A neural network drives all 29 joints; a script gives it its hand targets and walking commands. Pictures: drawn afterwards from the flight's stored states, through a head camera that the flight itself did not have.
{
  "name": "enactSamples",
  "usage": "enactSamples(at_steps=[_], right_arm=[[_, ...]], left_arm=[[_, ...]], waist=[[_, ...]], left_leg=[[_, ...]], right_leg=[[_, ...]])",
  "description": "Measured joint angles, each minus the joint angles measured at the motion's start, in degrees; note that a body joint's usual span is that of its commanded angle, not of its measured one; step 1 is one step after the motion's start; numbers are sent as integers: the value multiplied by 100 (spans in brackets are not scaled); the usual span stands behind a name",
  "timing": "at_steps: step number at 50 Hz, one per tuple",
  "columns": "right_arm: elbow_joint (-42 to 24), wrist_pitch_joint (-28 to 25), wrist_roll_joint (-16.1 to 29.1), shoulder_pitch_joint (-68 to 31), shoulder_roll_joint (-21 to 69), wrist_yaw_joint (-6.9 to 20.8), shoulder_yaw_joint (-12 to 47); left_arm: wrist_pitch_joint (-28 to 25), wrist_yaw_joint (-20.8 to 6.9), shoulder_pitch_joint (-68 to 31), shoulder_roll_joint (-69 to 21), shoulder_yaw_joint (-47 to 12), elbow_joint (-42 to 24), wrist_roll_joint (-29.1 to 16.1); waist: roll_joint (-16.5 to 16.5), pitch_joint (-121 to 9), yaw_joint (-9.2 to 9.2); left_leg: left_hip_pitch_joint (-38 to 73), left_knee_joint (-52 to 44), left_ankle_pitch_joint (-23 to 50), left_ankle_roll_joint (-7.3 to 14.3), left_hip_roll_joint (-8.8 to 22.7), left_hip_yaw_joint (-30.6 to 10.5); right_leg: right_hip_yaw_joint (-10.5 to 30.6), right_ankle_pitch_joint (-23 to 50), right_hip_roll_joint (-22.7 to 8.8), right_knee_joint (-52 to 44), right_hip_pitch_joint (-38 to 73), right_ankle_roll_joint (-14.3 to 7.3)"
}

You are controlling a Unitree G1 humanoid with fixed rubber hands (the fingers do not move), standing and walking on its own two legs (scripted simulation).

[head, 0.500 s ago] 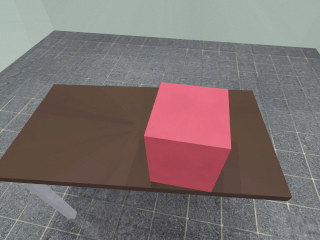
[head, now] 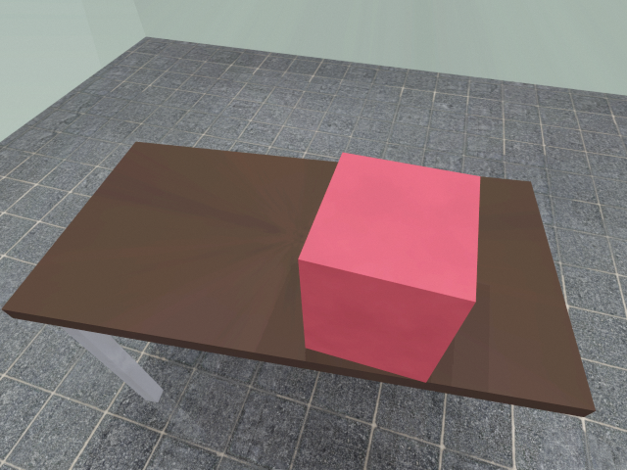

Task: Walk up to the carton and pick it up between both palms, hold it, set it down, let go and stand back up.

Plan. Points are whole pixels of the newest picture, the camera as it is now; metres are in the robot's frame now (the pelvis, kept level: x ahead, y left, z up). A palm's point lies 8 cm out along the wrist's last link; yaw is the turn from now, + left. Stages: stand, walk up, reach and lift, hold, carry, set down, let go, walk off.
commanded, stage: walk up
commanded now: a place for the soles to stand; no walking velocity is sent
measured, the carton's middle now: (385, 269) +0.40 -0.07 -0.01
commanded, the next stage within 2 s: reach and lift in 0.16 s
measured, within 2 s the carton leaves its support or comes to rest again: neither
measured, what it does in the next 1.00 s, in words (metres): stands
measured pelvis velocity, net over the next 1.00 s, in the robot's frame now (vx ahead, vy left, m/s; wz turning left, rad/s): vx -0.03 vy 0.00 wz -0.20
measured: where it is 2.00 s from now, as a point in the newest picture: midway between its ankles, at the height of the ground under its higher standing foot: outside the picture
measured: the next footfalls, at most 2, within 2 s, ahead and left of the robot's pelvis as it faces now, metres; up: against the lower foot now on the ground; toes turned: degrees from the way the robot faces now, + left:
none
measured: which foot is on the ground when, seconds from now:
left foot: down 0.00-1.00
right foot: down 0.00-1.00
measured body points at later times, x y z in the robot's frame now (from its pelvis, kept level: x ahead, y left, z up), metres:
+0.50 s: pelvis -0.03 -0.02 +0.00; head +0.00 +0.01 +0.45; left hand +0.18 +0.21 -0.11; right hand +0.11 -0.25 -0.10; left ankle +0.03 +0.11 -0.72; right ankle -0.07 -0.11 -0.72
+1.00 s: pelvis -0.03 +0.00 +0.02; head -0.01 +0.02 +0.46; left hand +0.18 +0.22 -0.08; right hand +0.11 -0.22 -0.07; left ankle +0.03 +0.11 -0.72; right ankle -0.07 -0.11 -0.72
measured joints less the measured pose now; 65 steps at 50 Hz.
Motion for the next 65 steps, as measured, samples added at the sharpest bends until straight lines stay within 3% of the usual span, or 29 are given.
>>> enactSamples(at_steps=[8,10,13,17,19,21,26,34,46,65], right_arm=[[17,10,33,-103,-40,1,0],[515,-281,-246,-485,49,85,-191],[1124,-548,-298,-1400,140,295,-279],[1183,-1007,-55,-1973,241,378,-72],[1030,-1152,40,-1935,334,290,73],[862,-1181,103,-1765,416,200,189],[301,-974,15,-1163,490,23,271],[-307,-961,-66,-841,594,-108,186],[-382,-1489,-39,-756,879,-179,177],[-404,-1933,364,-566,805,-75,31]], left_arm=[[46,-5,3,35,16,-56,7],[584,31,30,91,72,-361,-87],[1593,99,-344,210,219,-923,-74],[2026,79,-1034,198,444,-1673,124],[1975,12,-1208,141,515,-1938,210],[1923,-27,-1283,65,540,-2021,263],[1867,-83,-1231,-152,611,-1725,243],[1371,-64,-1155,-146,713,-1403,22],[409,-180,-803,49,431,-1432,-384],[-731,-84,-510,-98,-93,-1406,-605]], waist=[[8,18,17],[-46,-266,150],[-67,-266,138],[-49,197,23],[-137,391,-9],[-254,453,-12],[-430,249,44],[-450,266,181],[-292,221,220],[-233,-134,265]], left_leg=[[-28,92,-48,9,-28,-44],[-429,277,-123,-38,94,180],[-1011,891,-365,-109,309,408],[-978,1150,-402,-246,475,395],[-659,895,-313,-150,516,427],[-317,516,-152,-192,550,492],[171,-318,220,-241,629,716],[242,-638,413,-236,669,940],[468,-1001,573,-151,635,1006],[938,-1219,488,2,571,1163]], right_leg=[[-40,-61,-15,71,8,12],[220,-131,40,408,-558,-47],[482,-303,190,1080,-1263,-77],[495,-277,355,1252,-1213,-166],[534,34,406,959,-920,-181],[608,114,438,656,-641,-205],[832,364,499,30,-345,-246],[1042,511,515,-50,-469,-249],[1096,748,484,-518,-212,-162],[1250,901,416,-1071,364,1]])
